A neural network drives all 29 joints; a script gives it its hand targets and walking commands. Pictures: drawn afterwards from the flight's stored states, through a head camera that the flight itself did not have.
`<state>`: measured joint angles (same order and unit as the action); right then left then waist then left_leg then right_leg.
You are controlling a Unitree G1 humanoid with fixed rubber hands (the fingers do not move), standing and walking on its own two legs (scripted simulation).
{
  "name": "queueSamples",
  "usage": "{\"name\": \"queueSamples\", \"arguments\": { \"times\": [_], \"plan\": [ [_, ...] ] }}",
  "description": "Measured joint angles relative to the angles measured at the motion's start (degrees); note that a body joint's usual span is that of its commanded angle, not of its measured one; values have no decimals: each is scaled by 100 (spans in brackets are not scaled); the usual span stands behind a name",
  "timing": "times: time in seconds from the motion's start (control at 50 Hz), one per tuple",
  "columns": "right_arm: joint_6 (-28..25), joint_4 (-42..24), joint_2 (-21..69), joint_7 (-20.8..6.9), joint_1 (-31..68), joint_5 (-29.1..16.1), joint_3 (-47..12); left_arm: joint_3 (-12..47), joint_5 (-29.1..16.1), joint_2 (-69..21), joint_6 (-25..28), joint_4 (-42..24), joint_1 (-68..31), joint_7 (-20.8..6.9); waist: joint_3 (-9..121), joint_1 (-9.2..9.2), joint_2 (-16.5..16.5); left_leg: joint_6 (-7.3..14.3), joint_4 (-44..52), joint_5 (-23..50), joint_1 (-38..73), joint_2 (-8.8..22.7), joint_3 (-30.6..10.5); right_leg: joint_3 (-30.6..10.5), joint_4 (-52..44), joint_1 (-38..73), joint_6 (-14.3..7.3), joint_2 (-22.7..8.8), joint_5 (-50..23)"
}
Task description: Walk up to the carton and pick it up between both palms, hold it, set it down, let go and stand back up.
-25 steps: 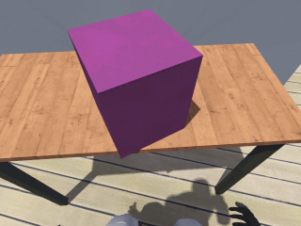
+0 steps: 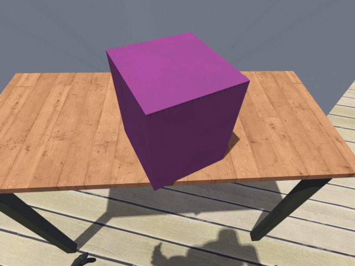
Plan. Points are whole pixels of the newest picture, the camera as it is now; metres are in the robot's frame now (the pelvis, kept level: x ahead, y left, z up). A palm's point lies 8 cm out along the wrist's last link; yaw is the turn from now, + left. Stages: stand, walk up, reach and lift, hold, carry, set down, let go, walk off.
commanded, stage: walk up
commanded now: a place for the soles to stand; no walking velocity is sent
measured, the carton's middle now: (172, 112) +0.42 +0.02 +0.12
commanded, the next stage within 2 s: stand in 0.42 s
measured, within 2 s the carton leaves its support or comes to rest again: neither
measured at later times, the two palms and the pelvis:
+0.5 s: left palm out of the picture +0.06 +0.25 -0.12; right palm out of the picture +0.09 -0.26 -0.11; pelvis +0.01 -0.01 +0.00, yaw +3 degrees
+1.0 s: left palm out of the picture +0.05 +0.24 -0.12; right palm out of the picture +0.09 -0.26 -0.12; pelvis +0.01 -0.02 +0.00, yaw +7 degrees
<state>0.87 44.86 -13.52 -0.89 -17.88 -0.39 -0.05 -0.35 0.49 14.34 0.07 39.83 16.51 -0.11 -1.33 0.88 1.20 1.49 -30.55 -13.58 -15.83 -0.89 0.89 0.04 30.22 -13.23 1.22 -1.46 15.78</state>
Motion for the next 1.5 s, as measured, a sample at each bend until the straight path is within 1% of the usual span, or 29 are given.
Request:
{"name": "queueSamples", "arguments": {
  "times": [0.14,0.32,0.76,1.02,1.04,1.06,1.1,1.14,1.16,1.2,1.26,1.3,1.34,1.38,1.44,1.5],
  "plan": [
    [-30,-60,18,-1,-37,24,18,12,1,24,13,233,195,13,-45,-36,-91,12,55,45,-26,-48,-74,77,-68,14,21,-44,-18],
    [-16,-60,9,30,-14,39,25,26,-22,29,-14,404,335,23,-53,-87,-156,-17,30,10,-12,-71,-185,188,-47,72,-3,-62,59],
    [-19,67,-21,96,18,66,44,68,-35,8,-38,463,40,44,-63,-42,-138,-123,-19,-31,13,-79,-488,492,-78,241,-100,-45,169],
    [-24,153,3,117,-45,69,60,57,-28,47,-79,545,30,52,-79,-61,-149,-140,-73,-21,-48,-146,-687,697,-78,285,-112,-89,209],
    [-64,213,26,105,-12,143,105,46,-54,60,-189,512,26,51,-52,-88,-135,-142,-114,-49,-100,-137,-662,685,-14,219,-121,-93,257],
    [-163,402,94,67,179,326,252,15,-128,109,-535,401,-57,65,-27,-154,-90,-163,-257,-103,-261,-77,-522,610,210,-3,-145,-92,349],
    [-225,650,209,-55,760,527,524,-27,-253,252,-1320,112,-396,153,-180,-202,-10,-200,-684,-252,-586,14,-330,477,752,-428,-146,-71,489],
    [-194,601,284,-178,1265,515,629,-82,-304,377,-1949,-299,-758,215,-397,-207,59,-221,-1042,-392,-804,70,-257,400,1136,-691,-166,-29,573],
    [-205,526,306,-231,1447,449,629,-114,-298,408,-2175,-561,-897,245,-492,-206,85,-233,-1145,-434,-848,98,-238,379,1227,-743,-186,-4,555],
    [-292,361,306,-338,1666,228,532,-197,-223,363,-2430,-1149,-1044,305,-650,-197,87,-260,-1167,-452,-768,173,-234,369,1196,-648,-210,73,592],
    [-421,146,226,-497,1634,-145,232,-273,-46,138,-2502,-1967,-897,337,-727,-153,70,-288,-729,-322,-265,266,-215,353,607,-107,-245,176,260],
    [-419,10,128,-560,1409,-259,75,-258,2,-35,-2498,-2253,-676,318,-567,-124,38,-317,-276,-164,89,304,-199,339,126,254,-260,224,170],
    [-359,-135,13,-570,1154,-250,1,-242,11,-159,-2483,-2281,-495,289,-358,-114,26,-331,139,-9,372,306,-167,313,-260,513,-266,231,44],
    [-264,-273,-112,-558,956,-222,-16,-271,10,-246,-2474,-2154,-405,286,-225,-143,15,-334,433,102,579,302,-125,278,-485,673,-270,229,-43],
    [-80,-578,-255,-561,724,-191,22,-368,-28,-312,-2455,-1993,-337,338,-146,-240,-2,-341,690,202,726,314,-69,229,-638,751,-284,240,-107],
    [57,-955,-296,-595,568,-213,64,-458,-94,-314,-2372,-2076,-234,437,-154,-333,4,-358,851,283,752,336,-37,199,-729,730,-306,264,-161]
  ]
}}
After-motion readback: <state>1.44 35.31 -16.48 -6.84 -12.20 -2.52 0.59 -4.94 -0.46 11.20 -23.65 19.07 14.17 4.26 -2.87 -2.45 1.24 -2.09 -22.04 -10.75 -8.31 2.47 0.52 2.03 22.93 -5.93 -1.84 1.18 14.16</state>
